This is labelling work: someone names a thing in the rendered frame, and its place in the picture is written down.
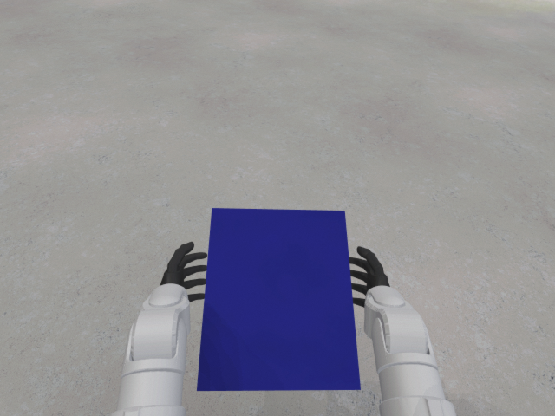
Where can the carton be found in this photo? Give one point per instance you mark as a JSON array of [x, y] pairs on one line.
[[278, 309]]

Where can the robot right hand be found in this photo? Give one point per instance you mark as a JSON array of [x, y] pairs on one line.
[[374, 277]]

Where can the robot left hand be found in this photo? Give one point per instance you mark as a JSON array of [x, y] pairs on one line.
[[176, 273]]

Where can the right robot forearm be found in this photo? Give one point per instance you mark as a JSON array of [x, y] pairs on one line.
[[404, 357]]

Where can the left robot forearm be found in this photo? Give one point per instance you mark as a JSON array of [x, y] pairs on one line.
[[155, 356]]

